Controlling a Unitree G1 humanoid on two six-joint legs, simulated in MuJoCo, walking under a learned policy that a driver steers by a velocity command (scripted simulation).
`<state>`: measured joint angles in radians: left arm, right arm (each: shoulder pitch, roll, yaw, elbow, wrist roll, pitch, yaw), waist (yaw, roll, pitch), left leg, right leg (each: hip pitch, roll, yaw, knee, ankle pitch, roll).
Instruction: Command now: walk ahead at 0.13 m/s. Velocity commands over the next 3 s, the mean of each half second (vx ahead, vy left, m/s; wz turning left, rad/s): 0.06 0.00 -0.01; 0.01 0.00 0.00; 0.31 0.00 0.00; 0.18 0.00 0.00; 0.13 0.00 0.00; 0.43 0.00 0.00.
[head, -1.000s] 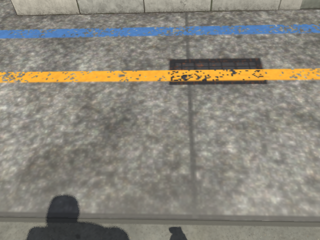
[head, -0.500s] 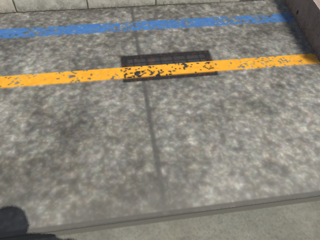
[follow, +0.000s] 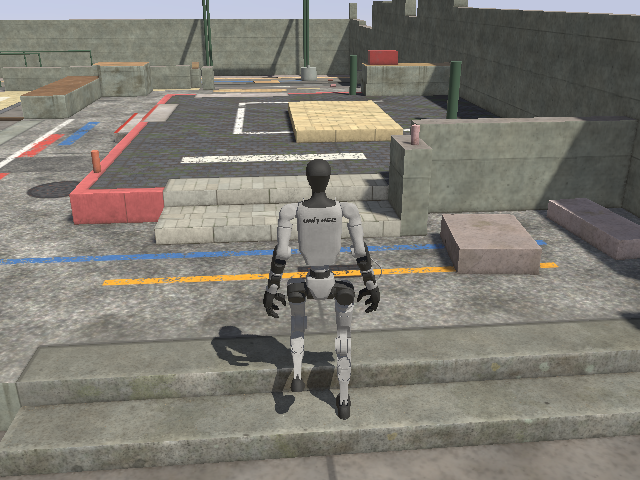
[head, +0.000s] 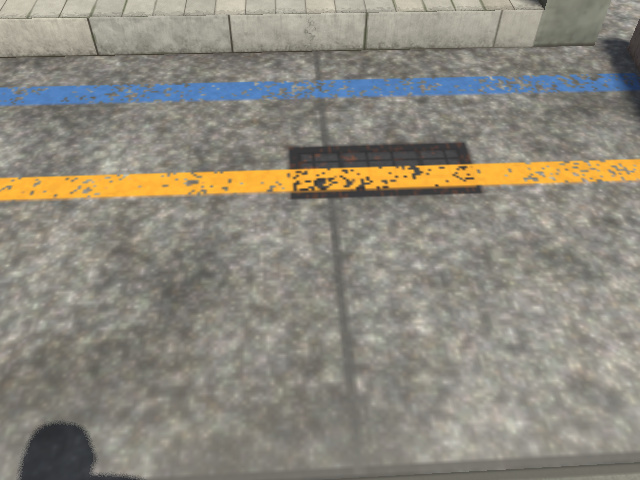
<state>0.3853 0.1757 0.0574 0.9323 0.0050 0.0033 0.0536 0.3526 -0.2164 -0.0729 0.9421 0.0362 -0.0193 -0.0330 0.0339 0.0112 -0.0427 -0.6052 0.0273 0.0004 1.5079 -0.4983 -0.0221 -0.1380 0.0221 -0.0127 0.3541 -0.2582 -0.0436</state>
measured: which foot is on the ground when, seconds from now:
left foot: up 0.00-0.16, down 0.18-0.64, up 0.66-0.86, down 0.88-1.00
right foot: down 0.00-0.18, up 0.20-0.60, down 0.62-0.94, up 0.96-1.00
